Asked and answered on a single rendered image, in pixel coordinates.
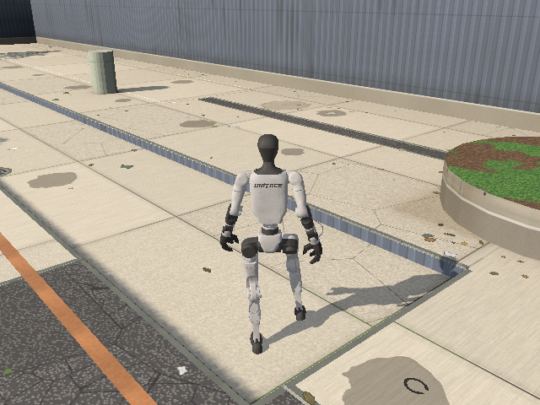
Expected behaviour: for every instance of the robot right thigh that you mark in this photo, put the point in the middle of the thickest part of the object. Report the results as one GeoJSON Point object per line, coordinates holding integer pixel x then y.
{"type": "Point", "coordinates": [290, 246]}

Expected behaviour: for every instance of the robot left forearm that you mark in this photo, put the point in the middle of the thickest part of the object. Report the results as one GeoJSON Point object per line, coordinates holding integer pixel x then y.
{"type": "Point", "coordinates": [229, 223]}

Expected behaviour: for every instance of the right robot shin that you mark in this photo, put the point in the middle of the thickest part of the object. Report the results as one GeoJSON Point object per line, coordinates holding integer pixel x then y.
{"type": "Point", "coordinates": [296, 285]}

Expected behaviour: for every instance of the robot left upper arm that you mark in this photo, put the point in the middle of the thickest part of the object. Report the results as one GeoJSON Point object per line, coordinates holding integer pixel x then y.
{"type": "Point", "coordinates": [238, 192]}

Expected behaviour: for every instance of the robot right forearm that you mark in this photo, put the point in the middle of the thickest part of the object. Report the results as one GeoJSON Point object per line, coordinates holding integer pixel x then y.
{"type": "Point", "coordinates": [310, 228]}

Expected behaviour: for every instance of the robot right hand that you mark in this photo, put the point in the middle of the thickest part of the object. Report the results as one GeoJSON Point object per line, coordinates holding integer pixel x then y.
{"type": "Point", "coordinates": [317, 251]}

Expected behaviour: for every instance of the robot right upper arm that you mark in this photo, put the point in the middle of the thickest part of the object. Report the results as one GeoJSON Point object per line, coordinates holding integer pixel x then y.
{"type": "Point", "coordinates": [296, 179]}

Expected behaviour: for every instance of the robot left hand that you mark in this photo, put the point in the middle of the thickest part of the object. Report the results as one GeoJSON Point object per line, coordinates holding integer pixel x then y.
{"type": "Point", "coordinates": [224, 240]}

